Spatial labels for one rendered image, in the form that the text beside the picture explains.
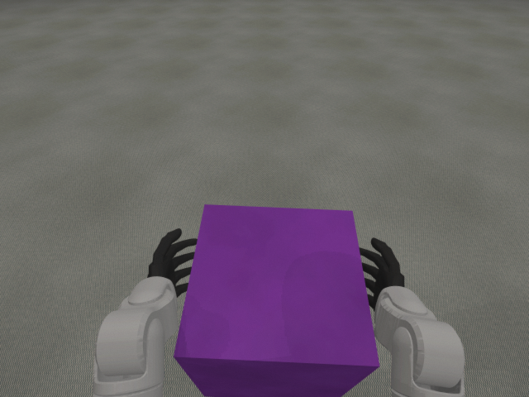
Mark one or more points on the left robot forearm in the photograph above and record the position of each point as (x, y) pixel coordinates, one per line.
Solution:
(129, 346)

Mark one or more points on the robot left hand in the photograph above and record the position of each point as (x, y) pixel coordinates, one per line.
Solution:
(164, 264)

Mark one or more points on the robot right hand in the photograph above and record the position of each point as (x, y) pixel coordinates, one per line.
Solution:
(387, 274)

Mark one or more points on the carton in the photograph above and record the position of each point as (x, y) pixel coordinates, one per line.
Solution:
(276, 305)

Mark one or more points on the right robot forearm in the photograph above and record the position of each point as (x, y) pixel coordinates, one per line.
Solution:
(428, 358)

